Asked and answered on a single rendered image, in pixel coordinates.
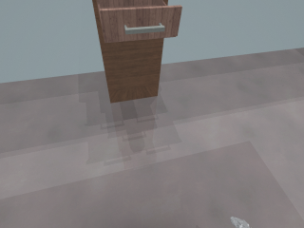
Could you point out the handle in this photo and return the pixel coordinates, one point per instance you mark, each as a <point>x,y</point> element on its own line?
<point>137,30</point>

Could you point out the drawer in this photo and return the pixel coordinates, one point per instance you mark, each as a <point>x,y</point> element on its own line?
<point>115,14</point>

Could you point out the robot right hand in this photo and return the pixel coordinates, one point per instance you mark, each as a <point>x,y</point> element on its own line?
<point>239,223</point>

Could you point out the cabinet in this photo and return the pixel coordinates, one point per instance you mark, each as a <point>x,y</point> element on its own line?
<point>132,68</point>

